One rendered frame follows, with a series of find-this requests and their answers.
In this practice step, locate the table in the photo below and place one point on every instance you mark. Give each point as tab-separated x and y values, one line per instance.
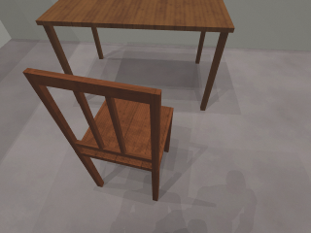
173	15

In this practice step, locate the chair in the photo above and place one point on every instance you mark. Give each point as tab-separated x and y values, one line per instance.
131	127

